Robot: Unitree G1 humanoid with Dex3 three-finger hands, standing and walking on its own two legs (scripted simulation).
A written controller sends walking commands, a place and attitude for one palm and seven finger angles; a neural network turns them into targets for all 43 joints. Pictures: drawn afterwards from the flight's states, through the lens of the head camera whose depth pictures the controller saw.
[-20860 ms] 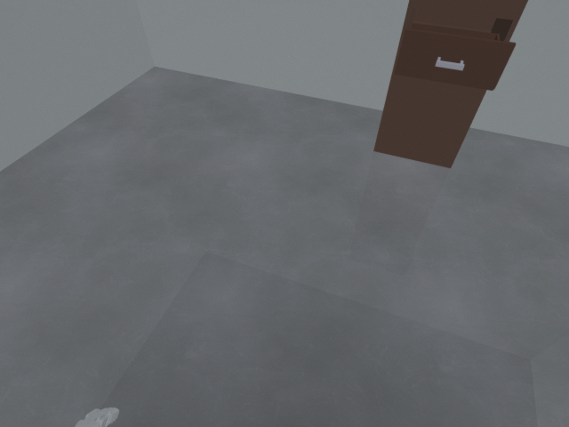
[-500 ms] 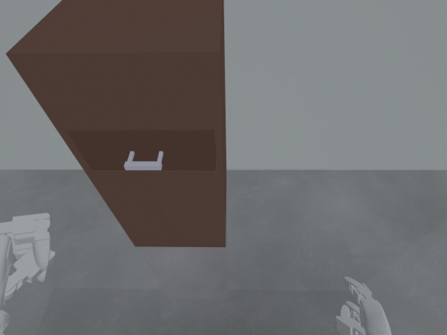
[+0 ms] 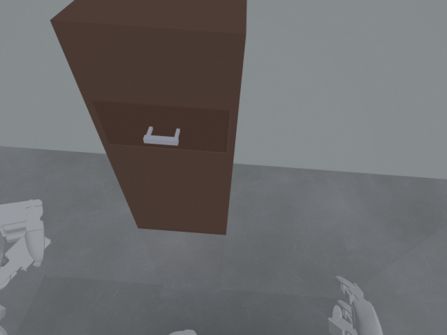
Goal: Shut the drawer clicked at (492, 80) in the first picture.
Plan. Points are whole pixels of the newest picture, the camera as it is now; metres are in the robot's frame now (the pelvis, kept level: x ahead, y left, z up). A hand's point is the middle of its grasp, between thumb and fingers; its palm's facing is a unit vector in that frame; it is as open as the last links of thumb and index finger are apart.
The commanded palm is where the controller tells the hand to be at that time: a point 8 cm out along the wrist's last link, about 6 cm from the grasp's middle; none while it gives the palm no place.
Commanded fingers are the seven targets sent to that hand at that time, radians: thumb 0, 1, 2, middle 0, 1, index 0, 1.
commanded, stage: step back with the hand held close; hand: left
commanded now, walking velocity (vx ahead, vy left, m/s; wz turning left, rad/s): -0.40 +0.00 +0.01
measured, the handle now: (162, 135) +0.65 +0.23 -0.09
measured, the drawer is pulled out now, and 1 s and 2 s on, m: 0.00 0.00 0.00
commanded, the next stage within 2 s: stop stepping back and stand still in 0.50 s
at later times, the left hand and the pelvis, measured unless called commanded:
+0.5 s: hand out of the picture +0.10 +0.26 +0.18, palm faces +0.38 -0.79 -0.48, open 3.2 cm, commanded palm +0.03 +0.30 +0.19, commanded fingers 0.00 0.90 0.90 -1.40 -1.60 -1.40 -1.60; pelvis -0.08 +0.01 +0.00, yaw +4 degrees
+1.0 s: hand out of the picture +0.00 +0.30 +0.19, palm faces +0.35 -0.86 -0.37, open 3.3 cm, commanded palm -0.06 +0.34 +0.19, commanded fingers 0.00 0.90 0.90 -1.40 -1.60 -1.40 -1.60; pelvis -0.19 +0.06 +0.02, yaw +0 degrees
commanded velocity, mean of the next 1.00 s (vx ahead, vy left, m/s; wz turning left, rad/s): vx -0.14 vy -0.03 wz -0.04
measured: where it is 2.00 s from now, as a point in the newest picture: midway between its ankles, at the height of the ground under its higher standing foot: outside the picture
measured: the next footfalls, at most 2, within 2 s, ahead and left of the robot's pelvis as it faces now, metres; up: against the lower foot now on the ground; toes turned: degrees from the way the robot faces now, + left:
right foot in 0.14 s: +0.00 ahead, -0.13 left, +0.00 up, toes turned +9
right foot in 0.62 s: -0.09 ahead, -0.13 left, +0.00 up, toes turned +8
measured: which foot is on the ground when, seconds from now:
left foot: down 0.00-0.62, up 0.64-0.76, down 0.78-1.00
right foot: down 0.00-0.06, up 0.08-0.12, down 0.14-0.46, up 0.48-0.60, down 0.62-0.80, up 0.82-1.00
